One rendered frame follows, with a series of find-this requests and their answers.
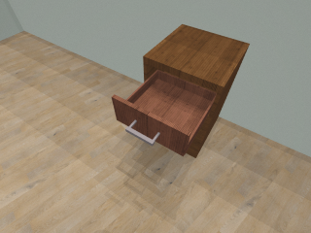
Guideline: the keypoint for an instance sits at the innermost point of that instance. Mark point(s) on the drawer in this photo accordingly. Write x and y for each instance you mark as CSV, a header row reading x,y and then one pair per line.
x,y
169,105

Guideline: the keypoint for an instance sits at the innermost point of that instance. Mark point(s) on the cabinet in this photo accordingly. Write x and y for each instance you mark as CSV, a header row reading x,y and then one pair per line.
x,y
203,58

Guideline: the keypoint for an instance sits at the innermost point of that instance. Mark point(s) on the handle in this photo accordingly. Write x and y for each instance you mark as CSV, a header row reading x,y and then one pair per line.
x,y
140,136

